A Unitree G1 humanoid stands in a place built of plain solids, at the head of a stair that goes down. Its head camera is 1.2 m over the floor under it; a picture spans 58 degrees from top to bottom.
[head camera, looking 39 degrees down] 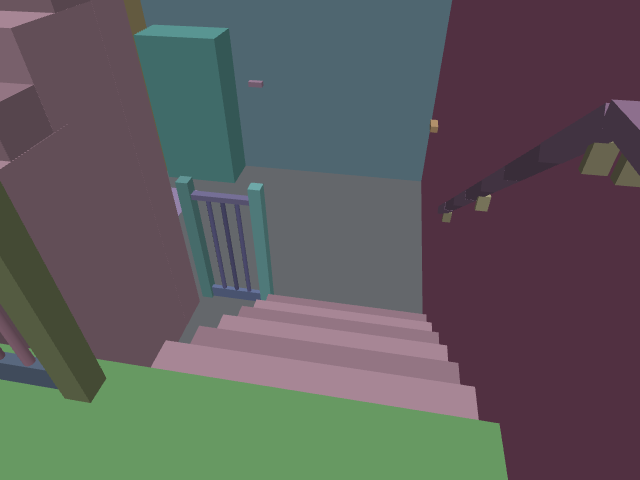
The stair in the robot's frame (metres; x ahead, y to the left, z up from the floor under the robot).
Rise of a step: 0.20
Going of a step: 0.25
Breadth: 1.20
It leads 10 degrees to the right of straight ahead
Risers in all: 7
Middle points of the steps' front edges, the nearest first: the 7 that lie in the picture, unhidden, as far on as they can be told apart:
0.74 0.07 0.00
0.99 0.03 -0.20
1.24 -0.02 -0.41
1.48 -0.06 -0.61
1.73 -0.10 -0.81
1.98 -0.15 -1.01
2.22 -0.19 -1.22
